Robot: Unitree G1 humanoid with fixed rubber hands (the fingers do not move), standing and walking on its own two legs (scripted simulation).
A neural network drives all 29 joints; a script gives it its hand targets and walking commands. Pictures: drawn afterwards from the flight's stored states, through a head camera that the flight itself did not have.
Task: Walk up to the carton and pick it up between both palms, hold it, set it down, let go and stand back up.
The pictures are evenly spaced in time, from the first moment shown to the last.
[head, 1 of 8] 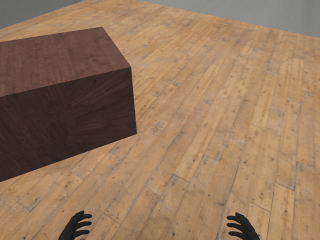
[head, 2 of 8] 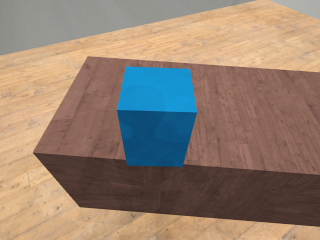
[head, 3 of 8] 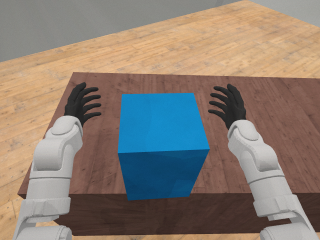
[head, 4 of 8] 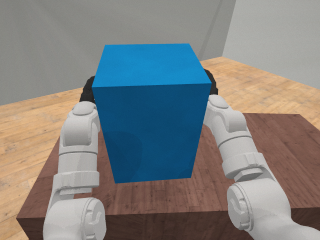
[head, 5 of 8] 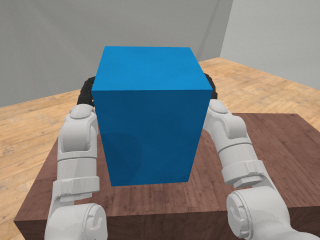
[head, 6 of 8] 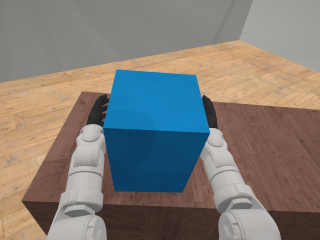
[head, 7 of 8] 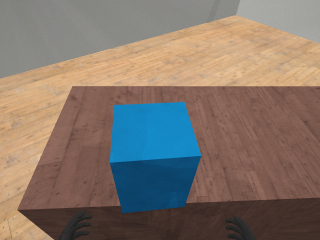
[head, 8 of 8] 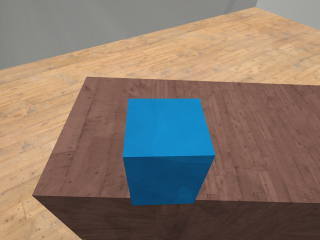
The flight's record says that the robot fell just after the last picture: no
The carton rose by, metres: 0.23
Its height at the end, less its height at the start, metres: +0.00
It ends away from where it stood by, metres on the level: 0.03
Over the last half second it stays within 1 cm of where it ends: yes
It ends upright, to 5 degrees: yes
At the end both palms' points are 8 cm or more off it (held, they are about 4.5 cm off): yes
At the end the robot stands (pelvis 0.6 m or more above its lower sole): yes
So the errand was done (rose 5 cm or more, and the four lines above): yes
